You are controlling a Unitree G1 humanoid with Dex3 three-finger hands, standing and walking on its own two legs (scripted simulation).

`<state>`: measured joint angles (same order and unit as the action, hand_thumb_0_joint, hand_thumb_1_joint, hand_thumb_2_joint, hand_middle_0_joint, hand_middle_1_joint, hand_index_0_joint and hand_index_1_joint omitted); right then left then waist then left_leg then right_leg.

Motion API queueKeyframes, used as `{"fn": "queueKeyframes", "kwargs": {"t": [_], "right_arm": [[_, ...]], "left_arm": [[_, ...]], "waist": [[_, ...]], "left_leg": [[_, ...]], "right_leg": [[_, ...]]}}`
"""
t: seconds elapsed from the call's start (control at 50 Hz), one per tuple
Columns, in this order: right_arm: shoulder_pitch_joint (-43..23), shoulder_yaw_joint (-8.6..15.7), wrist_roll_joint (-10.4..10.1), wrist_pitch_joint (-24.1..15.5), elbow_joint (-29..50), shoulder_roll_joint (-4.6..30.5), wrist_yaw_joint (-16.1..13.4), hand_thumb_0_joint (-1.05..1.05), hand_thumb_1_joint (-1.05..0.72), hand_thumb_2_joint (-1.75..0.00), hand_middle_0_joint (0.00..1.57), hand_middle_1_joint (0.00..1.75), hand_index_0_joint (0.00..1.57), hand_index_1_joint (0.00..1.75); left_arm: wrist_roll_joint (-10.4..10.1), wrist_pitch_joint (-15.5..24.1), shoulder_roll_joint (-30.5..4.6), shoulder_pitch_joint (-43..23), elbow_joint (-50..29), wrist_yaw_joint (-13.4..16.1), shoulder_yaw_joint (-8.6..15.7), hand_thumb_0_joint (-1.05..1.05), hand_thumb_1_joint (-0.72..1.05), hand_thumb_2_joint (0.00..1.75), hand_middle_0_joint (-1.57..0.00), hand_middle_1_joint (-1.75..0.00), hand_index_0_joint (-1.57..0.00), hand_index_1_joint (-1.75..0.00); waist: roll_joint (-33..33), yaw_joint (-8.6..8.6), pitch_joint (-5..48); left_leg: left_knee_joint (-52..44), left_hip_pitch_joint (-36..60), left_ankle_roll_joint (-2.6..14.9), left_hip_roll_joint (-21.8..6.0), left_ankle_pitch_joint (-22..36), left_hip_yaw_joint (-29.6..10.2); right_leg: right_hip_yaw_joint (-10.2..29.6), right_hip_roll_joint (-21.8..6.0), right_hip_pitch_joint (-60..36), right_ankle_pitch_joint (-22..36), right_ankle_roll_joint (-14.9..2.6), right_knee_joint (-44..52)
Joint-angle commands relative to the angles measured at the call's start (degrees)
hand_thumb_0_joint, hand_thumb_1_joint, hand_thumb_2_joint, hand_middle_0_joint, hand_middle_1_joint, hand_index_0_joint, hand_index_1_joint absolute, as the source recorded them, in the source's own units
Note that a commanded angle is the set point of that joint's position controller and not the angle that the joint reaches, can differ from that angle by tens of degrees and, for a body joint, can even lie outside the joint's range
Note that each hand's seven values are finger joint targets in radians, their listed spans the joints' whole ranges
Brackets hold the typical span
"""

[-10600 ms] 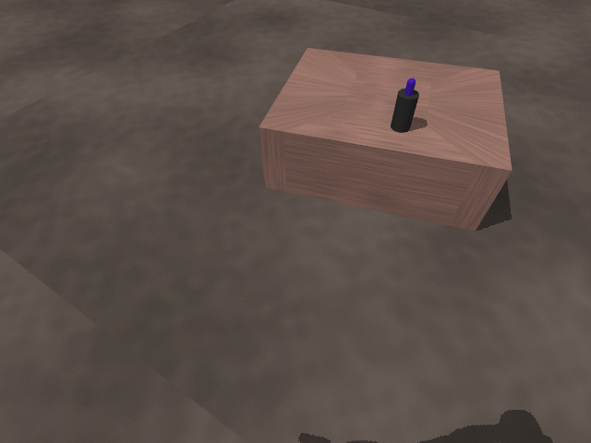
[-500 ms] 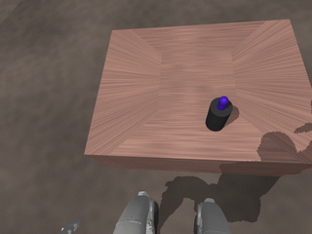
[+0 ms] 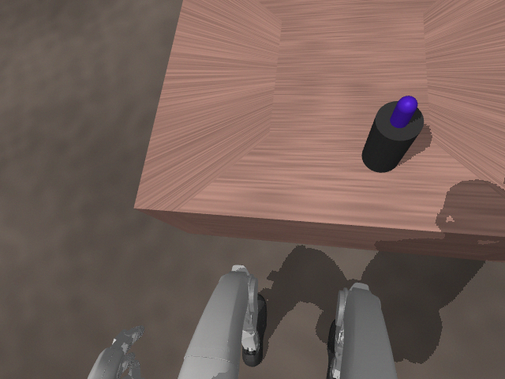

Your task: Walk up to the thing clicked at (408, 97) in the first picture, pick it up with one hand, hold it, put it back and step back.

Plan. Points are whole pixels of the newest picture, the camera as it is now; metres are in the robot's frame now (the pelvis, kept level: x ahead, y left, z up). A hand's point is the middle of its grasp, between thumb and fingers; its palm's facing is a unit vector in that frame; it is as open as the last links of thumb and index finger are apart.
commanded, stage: approach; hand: right
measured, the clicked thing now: (392, 133) +0.53 -0.17 -0.14
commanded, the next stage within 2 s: close in in 0.18 s
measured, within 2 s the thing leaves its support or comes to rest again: neither
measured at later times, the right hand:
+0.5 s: hand (441, 144) +0.52 -0.26 -0.16, palm faces +0.11 +0.99 -0.02, open 17.7 cm
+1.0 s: hand (406, 137) +0.53 -0.20 -0.16, palm faces +0.12 +0.99 -0.02, open 17.8 cm
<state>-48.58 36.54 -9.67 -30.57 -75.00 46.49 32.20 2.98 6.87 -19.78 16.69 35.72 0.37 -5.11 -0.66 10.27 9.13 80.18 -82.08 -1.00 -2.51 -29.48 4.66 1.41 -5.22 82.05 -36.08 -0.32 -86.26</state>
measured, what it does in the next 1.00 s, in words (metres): lowers itself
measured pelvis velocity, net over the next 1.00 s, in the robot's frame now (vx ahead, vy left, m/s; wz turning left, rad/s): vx -0.06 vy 0.01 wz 0.01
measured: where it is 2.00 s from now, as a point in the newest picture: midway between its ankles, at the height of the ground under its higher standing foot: (294, 356)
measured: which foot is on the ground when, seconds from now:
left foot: down 0.00-1.00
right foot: down 0.00-1.00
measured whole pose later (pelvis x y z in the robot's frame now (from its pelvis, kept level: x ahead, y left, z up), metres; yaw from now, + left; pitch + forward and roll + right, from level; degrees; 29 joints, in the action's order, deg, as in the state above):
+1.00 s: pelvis -0.06 +0.01 -0.20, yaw +0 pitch +37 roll +5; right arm -64.3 29.2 0.8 -19.9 -64.1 38.1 10.4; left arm 4.3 -1.3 -18.4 15.8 34.1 -1.7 -5.1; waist 1.8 15.0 5.7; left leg 117.3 -121.0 0.4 -4.7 -32.8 4.1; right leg 4.6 -3.4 120.8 -39.7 -0.1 -123.4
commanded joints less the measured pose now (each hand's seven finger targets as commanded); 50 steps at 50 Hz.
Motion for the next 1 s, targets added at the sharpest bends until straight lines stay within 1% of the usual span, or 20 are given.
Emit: {"fn": "queueKeyframes", "kwargs": {"t": [0.0,0.04,0.08,0.12,0.16,0.18,0.24,0.3,0.4,0.48,0.5,0.54,0.56,0.62,0.68,0.72,0.74,0.84,0.88,0.98], "right_arm": [[-20.22,5.16,0.01,-5.11,13.56,21.53,0.41,0.0,0.61,-0.01,0.07,0.04,0.06,0.04],[-23.37,6.32,1.34,-4.79,15.6,24.04,-0.36,0.0,0.6,-0.01,0.07,0.04,0.06,0.04],[-25.22,4.86,1.95,-4.1,13.8,21.14,-0.81,0.0,0.59,-0.01,0.06,0.04,0.06,0.04],[-31.81,6.88,3.61,-4.16,18.76,27.04,-2.59,0.0,0.59,-0.02,0.06,0.04,0.05,0.04],[-29.83,5.02,5.15,-2.74,12.56,23.96,-3.71,0.0,0.59,-0.02,0.06,0.04,0.05,0.04],[-31.06,5.83,5.85,-2.71,12.97,25.35,-4.61,0.0,0.57,-0.02,0.06,0.04,0.05,0.04],[-34.55,2.92,7.76,-1.91,12.22,23.69,-5.64,0.0,0.58,-0.03,0.05,0.04,0.05,0.04],[-35.3,0.7,8.97,-0.2,10.85,21.45,-6.8,0.0,0.57,-0.03,0.06,0.04,0.06,0.04],[-43.77,-0.36,10.59,2.37,16.88,21.24,-11.36,0.0,0.58,-0.02,0.06,0.04,0.05,0.04],[-46.04,-1.87,12.27,4.32,23.12,19.67,-15.29,0.0,0.61,-0.02,0.05,0.04,0.05,0.04],[-45.93,-1.86,12.45,5.0,24.53,19.8,-16.08,0.0,0.61,-0.01,0.05,0.04,0.05,0.04],[-46.77,-2.74,12.08,6.12,25.37,18.33,-17.21,0.0,0.61,-0.01,0.05,0.04,0.04,0.04],[-43.95,-3.41,11.68,7.03,23.05,15.69,-17.56,0.0,0.61,-0.01,0.05,0.04,0.04,0.04],[-43.76,-3.39,11.51,7.78,23.21,15.36,-19.45,0.0,0.61,-0.01,0.05,0.04,0.04,0.04],[-40.19,-5.08,11.03,8.42,19.52,10.35,-20.11,0.0,0.61,-0.03,0.04,0.04,0.04,0.04],[-40.21,-5.18,10.92,8.23,20.38,11.03,-20.43,0.0,0.61,-0.03,0.04,0.04,0.04,0.04],[-39.05,-6.01,10.76,8.17,18.92,9.44,-20.36,0.0,0.61,-0.04,0.03,0.05,0.04,0.05],[-37.54,-5.19,9.8,7.49,20.55,8.5,-21.09,0.0,0.61,-0.03,0.03,0.04,0.03,0.04],[-38.66,-5.57,9.72,6.97,22.75,8.11,-21.42,0.0,0.61,-0.03,0.04,0.04,0.04,0.04],[-40.39,-6.99,9.57,5.89,26.23,5.06,-22.41,0.0,0.61,-0.02,0.04,0.04,0.03,0.04]], "left_arm": [[0.79,0.4,-11.3,8.34,-1.39,0.4,3.66,0.0,0.93,0.88,-0.19,-0.3,-0.2,-0.29],[1.2,0.16,-11.28,8.5,-1.47,0.26,3.58,0.0,0.93,0.87,-0.19,-0.3,-0.2,-0.28],[1.41,0.03,-10.8,7.99,-0.97,-0.18,3.19,0.0,0.93,0.88,-0.19,-0.29,-0.2,-0.28],[1.92,-0.62,-11.9,9.24,0.51,-0.16,3.84,0.0,0.93,0.88,-0.19,-0.3,-0.2,-0.29],[2.34,-1.13,-11.59,8.57,0.68,-0.83,3.49,0.0,0.92,0.88,-0.19,-0.3,-0.2,-0.29],[2.57,-1.49,-11.15,8.39,0.67,-1.12,3.19,0.0,0.92,0.88,-0.19,-0.3,-0.2,-0.29],[2.68,-2.12,-10.81,7.34,-0.41,-1.57,1.83,0.0,0.9,0.9,-0.2,-0.3,-0.2,-0.3],[2.87,-2.79,-11.76,8.25,-1.1,-2.02,1.5,0.0,0.89,0.89,-0.21,-0.3,-0.21,-0.3],[2.88,-4.59,-13.05,9.34,-2.04,-2.56,1.42,0.0,0.91,0.89,-0.2,-0.3,-0.21,-0.29],[2.82,-5.86,-13.61,9.64,-2.04,-2.56,2.51,0.0,0.9,0.89,-0.2,-0.3,-0.21,-0.3],[2.74,-6.25,-13.63,10.09,-2.16,-2.43,2.9,0.0,0.91,0.89,-0.2,-0.3,-0.21,-0.29],[2.49,-6.65,-12.99,10.38,-2.05,-2.1,2.85,0.0,0.9,0.89,-0.2,-0.3,-0.2,-0.29],[2.33,-6.82,-12.74,10.69,-1.54,-1.9,2.76,0.0,0.91,0.89,-0.2,-0.3,-0.2,-0.3],[1.83,-7.05,-12.07,10.52,-1.89,-1.35,2.64,0.0,0.9,0.9,-0.2,-0.3,-0.2,-0.3],[1.61,-7.25,-11.44,10.51,-1.93,-1.31,2.64,0.0,0.89,0.9,-0.2,-0.3,-0.2,-0.3],[1.43,-7.4,-11.63,10.59,-2.03,-1.09,2.91,0.0,0.89,0.9,-0.2,-0.3,-0.2,-0.3],[1.48,-7.55,-11.2,10.73,-2.14,-1.21,2.77,0.0,0.89,0.9,-0.2,-0.3,-0.2,-0.3],[1.24,-7.83,-11.09,11.33,-2.64,-1.11,3.6,0.0,0.89,0.9,-0.2,-0.3,-0.2,-0.3],[1.29,-8.13,-11.0,11.1,-2.68,-1.08,3.92,0.0,0.89,0.9,-0.2,-0.3,-0.2,-0.3],[1.81,-8.46,-10.78,11.91,-1.55,-1.13,4.93,0.0,0.89,0.9,-0.2,-0.3,-0.2,-0.31]], "waist": [[16.08,-1.7,33.62],[17.39,-1.02,38.54],[17.41,0.49,38.37],[21.44,1.0,41.49],[20.44,1.82,38.25],[19.38,2.13,37.03],[18.43,4.24,37.15],[18.95,5.66,37.44],[23.51,5.39,38.57],[27.99,4.32,40.47],[27.43,3.87,41.87],[25.93,4.59,41.94],[24.03,5.11,39.59],[20.46,4.67,36.3],[16.34,5.94,32.42],[15.28,5.87,31.37],[14.77,6.08,30.77],[12.45,5.32,33.43],[13.71,4.62,35.42],[16.34,4.78,39.55]], "left_leg": [[3.17,7.31,3.0,1.95,14.85,-2.66],[6.03,7.83,2.76,1.65,16.1,-2.94],[9.34,4.48,2.8,1.48,15.22,-2.64],[11.78,0.72,2.79,1.42,15.74,-2.71],[14.54,-2.97,2.73,1.4,12.65,-2.08],[15.19,-3.75,2.51,1.43,11.71,-2.12],[18.0,-5.07,2.18,1.2,7.87,-1.55],[21.85,-8.47,2.1,1.08,8.14,-0.48],[25.93,-14.29,2.32,0.82,4.21,0.66],[28.4,-18.12,2.56,0.61,2.2,1.17],[28.49,-17.14,2.58,0.57,2.06,1.03],[28.13,-15.67,2.49,0.68,1.62,0.96],[28.19,-16.36,2.4,0.73,1.4,1.28],[26.78,-15.64,2.35,0.92,-1.14,0.88],[26.14,-15.84,2.19,1.01,-1.1,1.12],[25.47,-15.38,2.24,1.03,-1.03,0.68],[25.41,-14.23,2.2,0.98,-0.75,0.7],[24.67,-11.15,2.04,0.85,1.33,-0.02],[25.12,-10.74,2.21,0.77,2.87,-0.38],[26.22,-9.57,2.38,0.34,8.01,-0.63]], "right_leg": [[3.7,2.38,-15.39,24.89,-0.3,0.56],[3.0,2.38,-13.57,25.02,-0.45,-3.29],[3.49,2.25,-10.33,24.13,-0.32,-6.21],[3.19,2.04,-12.04,26.15,-0.24,-9.57],[3.42,2.16,-7.0,22.42,-0.11,-11.3],[3.1,2.21,-3.65,20.06,-0.57,-12.84],[2.9,2.8,4.43,12.18,-0.86,-15.54],[3.57,2.58,6.4,12.21,-0.62,-19.01],[4.86,2.61,7.19,6.77,0.06,-19.51],[6.57,2.53,4.46,2.43,0.59,-17.76],[6.15,2.6,4.78,1.98,0.48,-17.83],[5.28,2.97,7.57,0.79,-0.01,-18.76],[5.37,2.94,9.07,0.75,-0.07,-18.99],[4.67,3.35,14.84,-3.19,-0.87,-18.87],[4.14,3.6,18.13,-2.51,-1.45,-19.94],[2.91,3.79,19.79,-1.72,-1.79,-20.87],[2.57,3.93,21.18,-1.31,-1.9,-20.95],[1.54,4.03,21.26,1.23,-2.18,-21.88],[1.11,3.97,19.32,3.06,-1.97,-22.11],[0.95,3.89,14.25,8.91,-1.33,-22.83]]}}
